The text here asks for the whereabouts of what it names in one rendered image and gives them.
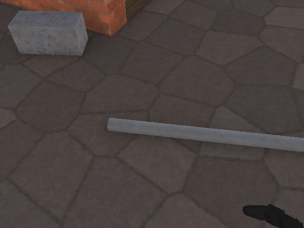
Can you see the right robot hand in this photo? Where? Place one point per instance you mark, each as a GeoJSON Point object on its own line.
{"type": "Point", "coordinates": [272, 215]}

